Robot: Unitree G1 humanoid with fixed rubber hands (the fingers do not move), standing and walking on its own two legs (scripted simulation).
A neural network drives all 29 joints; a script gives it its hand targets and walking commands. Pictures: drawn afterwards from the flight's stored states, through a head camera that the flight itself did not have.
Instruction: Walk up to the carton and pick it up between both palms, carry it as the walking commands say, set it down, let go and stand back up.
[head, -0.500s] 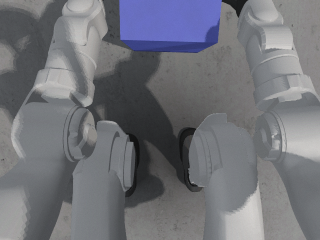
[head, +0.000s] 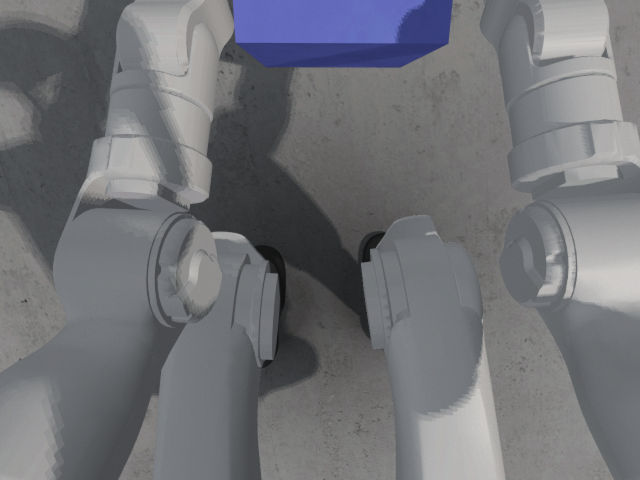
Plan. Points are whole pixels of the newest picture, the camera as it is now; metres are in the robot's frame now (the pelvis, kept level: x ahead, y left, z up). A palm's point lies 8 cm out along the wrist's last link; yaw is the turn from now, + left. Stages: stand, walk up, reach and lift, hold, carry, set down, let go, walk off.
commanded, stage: reach and lift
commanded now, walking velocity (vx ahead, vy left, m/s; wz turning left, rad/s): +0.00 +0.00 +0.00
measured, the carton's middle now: out of the picture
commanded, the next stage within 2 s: none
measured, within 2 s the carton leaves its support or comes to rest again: neither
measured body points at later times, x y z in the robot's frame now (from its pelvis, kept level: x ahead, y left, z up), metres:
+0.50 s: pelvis +0.00 -0.01 +0.04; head +0.36 -0.05 +0.29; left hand +0.57 +0.08 -0.09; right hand +0.56 -0.17 -0.10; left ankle +0.12 +0.10 -0.34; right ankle +0.12 -0.12 -0.34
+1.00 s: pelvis -0.02 +0.00 +0.08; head +0.33 -0.03 +0.34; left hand +0.55 +0.09 -0.02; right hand +0.55 -0.17 -0.04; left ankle +0.12 +0.10 -0.34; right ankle +0.12 -0.12 -0.34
